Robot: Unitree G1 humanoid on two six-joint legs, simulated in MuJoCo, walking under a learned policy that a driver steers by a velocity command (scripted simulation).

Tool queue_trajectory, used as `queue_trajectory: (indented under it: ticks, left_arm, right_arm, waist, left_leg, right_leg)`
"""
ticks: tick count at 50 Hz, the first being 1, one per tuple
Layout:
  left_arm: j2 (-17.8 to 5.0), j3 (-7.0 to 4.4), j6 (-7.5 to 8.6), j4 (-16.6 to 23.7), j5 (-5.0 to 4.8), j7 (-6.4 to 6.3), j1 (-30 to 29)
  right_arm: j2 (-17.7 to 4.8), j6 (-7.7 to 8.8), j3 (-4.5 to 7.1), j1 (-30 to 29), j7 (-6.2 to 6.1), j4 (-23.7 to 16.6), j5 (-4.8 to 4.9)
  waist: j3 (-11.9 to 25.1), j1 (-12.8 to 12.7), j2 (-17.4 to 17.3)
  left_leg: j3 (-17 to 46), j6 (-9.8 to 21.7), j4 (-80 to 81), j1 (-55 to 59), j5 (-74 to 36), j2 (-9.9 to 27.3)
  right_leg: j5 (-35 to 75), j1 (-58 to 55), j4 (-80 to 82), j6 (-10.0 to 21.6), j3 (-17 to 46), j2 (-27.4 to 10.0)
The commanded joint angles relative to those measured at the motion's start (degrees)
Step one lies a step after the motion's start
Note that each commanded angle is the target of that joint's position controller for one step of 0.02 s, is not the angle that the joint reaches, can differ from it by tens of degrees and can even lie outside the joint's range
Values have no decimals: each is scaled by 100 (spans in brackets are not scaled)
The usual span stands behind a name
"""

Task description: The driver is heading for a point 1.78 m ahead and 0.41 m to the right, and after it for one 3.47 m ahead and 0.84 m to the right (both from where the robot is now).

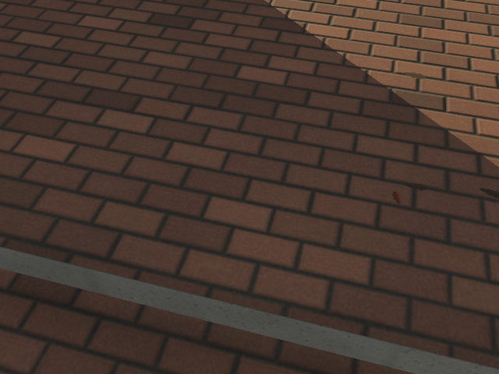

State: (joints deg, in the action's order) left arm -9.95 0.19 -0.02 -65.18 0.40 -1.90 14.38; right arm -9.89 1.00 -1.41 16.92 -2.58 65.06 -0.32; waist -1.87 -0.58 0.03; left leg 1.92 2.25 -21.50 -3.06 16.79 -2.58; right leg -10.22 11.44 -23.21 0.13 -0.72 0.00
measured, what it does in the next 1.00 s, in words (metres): walks ahead: right foot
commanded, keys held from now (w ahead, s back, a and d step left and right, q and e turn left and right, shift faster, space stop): no key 0.60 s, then w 0.40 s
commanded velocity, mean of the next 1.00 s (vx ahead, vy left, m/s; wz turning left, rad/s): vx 0.10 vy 0.00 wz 0.00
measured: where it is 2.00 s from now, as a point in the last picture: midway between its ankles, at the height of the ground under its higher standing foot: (287, 325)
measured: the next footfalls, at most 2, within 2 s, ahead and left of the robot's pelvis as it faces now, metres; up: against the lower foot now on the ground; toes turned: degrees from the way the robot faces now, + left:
right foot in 0.90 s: +0.14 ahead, -0.13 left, +0.00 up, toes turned -4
left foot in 1.40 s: +0.45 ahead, +0.01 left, +0.00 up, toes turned +3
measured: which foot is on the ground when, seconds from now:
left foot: down 0.00-0.92, up 0.94-1.00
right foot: down 0.00-0.68, up 0.70-0.88, down 0.90-1.00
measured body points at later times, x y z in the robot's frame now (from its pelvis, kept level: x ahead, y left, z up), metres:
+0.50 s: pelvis +0.00 +0.00 +0.00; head +0.01 +0.01 +0.45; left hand -0.01 +0.22 -0.16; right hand -0.02 -0.22 -0.16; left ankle -0.06 +0.10 -0.74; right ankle +0.03 -0.12 -0.74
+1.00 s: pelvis +0.10 -0.05 -0.01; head +0.12 -0.07 +0.44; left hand +0.13 +0.20 -0.15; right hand +0.04 -0.29 -0.17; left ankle -0.03 +0.08 -0.68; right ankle +0.10 -0.12 -0.74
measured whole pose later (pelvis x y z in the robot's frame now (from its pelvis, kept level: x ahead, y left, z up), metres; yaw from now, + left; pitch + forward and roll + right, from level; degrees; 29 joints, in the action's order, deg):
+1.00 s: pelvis +0.10 -0.05 -0.01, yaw +1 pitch +0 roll +0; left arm -10.9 -3.4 4.3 -59.8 1.1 0.2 16.7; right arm -11.0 3.5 1.8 25.0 -0.2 64.2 -1.6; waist -1.5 0.3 -2.3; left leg 0.9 4.7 -55.7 -12.8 23.1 0.5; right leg -16.8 13.0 -30.0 4.4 -6.2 1.8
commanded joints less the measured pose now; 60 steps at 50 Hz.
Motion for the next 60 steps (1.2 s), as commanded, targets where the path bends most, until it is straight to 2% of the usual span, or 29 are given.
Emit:
queue_trajectory:
  ticks: [1, 30, 31, 32, 33, 34, 35, 36, 37, 39, 41, 43, 44, 45, 46, 47, 48, 49, 50, 51, 52, 55, 60]
  left_arm:
    - [-471, -70, 19, 18, -1, -21, 327]
    - [-255, -58, 17, -193, 1, -53, 561]
    - [-218, -48, 12, -206, 7, -49, 584]
    - [-236, -63, 1, -182, 19, -41, 533]
    - [-266, -87, -11, -126, 32, -25, 471]
    - [-268, -109, -18, -48, 63, 6, 378]
    - [-240, -115, -13, 75, 110, 47, 194]
    - [-148, -97, 17, 217, 168, 86, 28]
    - [-123, -97, 71, 359, 192, 118, -149]
    - [-240, -151, 205, 609, 160, 173, -378]
    - [-314, -205, 331, 786, 97, 235, -445]
    - [-310, -262, 404, 816, 26, 281, -163]
    - [-234, -291, 425, 645, -3, 288, 392]
    - [-330, -385, 440, 358, -15, 258, 1161]
    - [-763, -530, 486, 207, 61, 181, 1973]
    - [-1353, -668, 430, -2, 71, 180, 2720]
    - [-943, -552, 355, 78, 73, 179, 2176]
    - [-760, -485, 365, 333, 75, 201, 1459]
    - [-675, -442, 405, 484, 75, 213, 1023]
    - [-586, -391, 459, 531, 65, 204, 901]
    - [-474, -336, 506, 492, 58, 186, 903]
    - [-452, -270, 609, 281, 14, 138, 1378]
    - [-391, -165, 629, 199, 47, 112, 1676]
  right_arm:
    - [-481, 23, 73, 420, -21, -24, -2]
    - [-234, 50, 97, 756, -38, 47, -9]
    - [-213, 49, 93, 819, -34, 62, -17]
    - [-271, 37, 123, 862, -30, 71, -26]
    - [-410, 12, 186, 919, -25, 64, -26]
    - [-550, -19, 251, 996, -14, 47, -25]
    - [-653, -40, 306, 1166, -2, 48, -19]
    - [-721, -41, 351, 1278, 5, 57, -19]
    - [-697, -17, 371, 1352, 11, 60, -30]
    - [-708, 83, 409, 1431, 27, 55, -115]
    - [-735, 183, 438, 1352, 33, 14, -112]
    - [-786, 254, 462, 1109, 48, -63, -68]
    - [-788, 269, 459, 824, 70, -144, -25]
    - [-719, 313, 430, 710, 106, -210, -28]
    - [-477, 381, 343, 534, 171, -376, -15]
    - [-184, 416, 285, 685, 205, -598, -42]
    - [-467, 379, 359, 438, 231, -621, -200]
    - [-326, 398, 336, 307, 291, -652, -191]
    - [-211, 433, 312, 313, 335, -627, -145]
    - [-238, 427, 340, 302, 354, -622, -153]
    - [-258, 382, 356, 368, 373, -608, -177]
    - [-313, 277, 414, 147, 401, -700, -176]
    - [-235, 228, 372, -1257, 430, -1204, -131]
  waist:
    - [-199, -8, -18]
    - [-318, -4, -42]
    - [-215, 16, -58]
    - [-290, 44, -112]
    - [-382, 83, -273]
    - [-561, 156, -533]
    - [-854, 270, -724]
    - [-1153, 336, -853]
    - [-1351, 390, -865]
    - [-1402, 400, -767]
    - [-1234, 309, -666]
    - [-980, 38, -642]
    - [-804, -283, -537]
    - [-471, -587, -221]
    - [-100, -963, 775]
    - [277, -935, 2035]
    - [-204, -548, 972]
    - [-611, -276, 372]
    - [-681, -85, 124]
    - [-630, 26, 76]
    - [-528, 106, 144]
    - [-377, 142, 278]
    - [-591, -56, 439]
  left_leg:
    - [497, 129, 404, -629, -1270, 693]
    - [466, 132, 414, -661, -1215, 708]
    - [473, 156, 506, -624, -713, 673]
    - [523, 215, 590, -675, -13, 632]
    - [665, 343, 676, -739, 933, 634]
    - [1007, 529, 860, -781, 1920, 785]
    - [1476, 743, 1156, -762, 2690, 1108]
    - [1895, 963, 1370, -737, 3054, 1498]
    - [2179, 1139, 1495, -740, 2976, 1772]
    - [2276, 1302, 1482, -285, 2095, 1961]
    - [1942, 1235, 1307, 69, 1122, 1889]
    - [1450, 1044, 998, -243, 299, 1688]
    - [1050, 872, 643, -853, -35, 1446]
    - [665, 706, -99, -1462, -694, 1105]
    - [-83, 414, -1769, -2225, -701, 482]
    - [-588, 215, -3579, -3269, 1226, -172]
    - [-52, 341, -4448, -3525, 1166, 242]
    - [57, 393, -4609, -3562, 501, 516]
    - [68, 380, -4472, -3362, 17, 677]
    - [0, 349, -4347, -3216, -186, 751]
    - [-68, 288, -4233, -3112, -323, 788]
    - [-354, 174, -4066, -3344, -535, 706]
    - [-749, 2, -2872, -3572, -978, 540]
  right_leg:
    - [910, -353, 207, 171, 495, -531]
    - [789, -283, 179, 148, 491, -514]
    - [400, -311, 190, 155, 458, -456]
    - [-125, -204, 88, 174, 379, -336]
    - [-796, 4, -196, 216, 211, -142]
    - [-1417, 420, -595, 246, 12, 61]
    - [-1668, 1000, -1045, 252, -171, 190]
    - [-1624, 1455, -1419, 269, -348, 145]
    - [-1483, 1760, -1765, 303, -334, -39]
    - [-1609, 2375, -2162, 361, -187, -262]
    - [-1509, 2358, -1836, 391, -177, -326]
    - [-1002, 1399, -1175, 423, -359, -164]
    - [-563, 262, -628, 438, -556, 51]
    - [-451, -1056, -356, 438, -550, 282]
    - [-1382, -2002, 499, 645, 907, -720]
    - [-2243, -2535, 1395, 1169, 3348, -2043]
    - [-2597, -1840, 1465, 1206, 3501, -2113]
    - [-2373, -1222, 1486, 1149, 2963, -1979]
    - [-1636, -866, 1579, 1085, 2413, -1763]
    - [-957, -754, 1618, 1025, 1962, -1571]
    - [-345, -787, 1622, 947, 1546, -1379]
    - [1555, -1142, 1454, 875, 839, -1189]
    - [2879, -1073, 1455, 868, 279, -973]
Keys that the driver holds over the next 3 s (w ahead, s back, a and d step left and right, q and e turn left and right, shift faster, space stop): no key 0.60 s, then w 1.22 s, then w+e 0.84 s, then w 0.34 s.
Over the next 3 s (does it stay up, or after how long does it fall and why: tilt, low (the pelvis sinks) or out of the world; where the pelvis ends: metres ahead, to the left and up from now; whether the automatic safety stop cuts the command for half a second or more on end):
stays up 1.18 -0.23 0.12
